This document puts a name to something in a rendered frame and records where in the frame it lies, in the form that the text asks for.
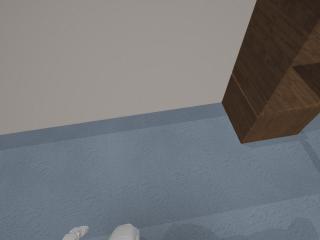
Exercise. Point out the cupboard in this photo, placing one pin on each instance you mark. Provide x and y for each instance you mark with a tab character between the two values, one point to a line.
274	88

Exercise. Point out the left robot hand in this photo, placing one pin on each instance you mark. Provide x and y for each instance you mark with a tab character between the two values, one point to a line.
76	233

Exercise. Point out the robot left thigh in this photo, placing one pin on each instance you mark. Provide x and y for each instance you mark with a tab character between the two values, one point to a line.
125	232

